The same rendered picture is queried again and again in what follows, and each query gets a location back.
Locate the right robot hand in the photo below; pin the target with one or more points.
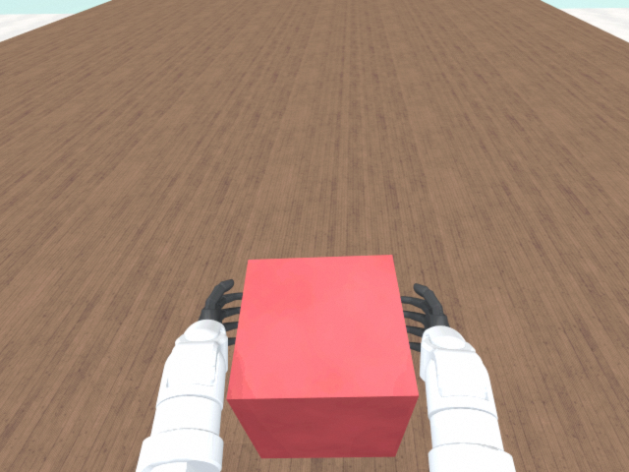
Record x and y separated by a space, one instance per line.
433 315

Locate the left robot forearm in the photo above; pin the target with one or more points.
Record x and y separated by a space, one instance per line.
185 431

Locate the carton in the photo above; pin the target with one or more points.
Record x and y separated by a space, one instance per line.
322 365

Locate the left robot hand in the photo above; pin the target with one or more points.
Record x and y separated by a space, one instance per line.
214 303

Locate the right robot forearm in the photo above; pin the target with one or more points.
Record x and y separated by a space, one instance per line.
464 430

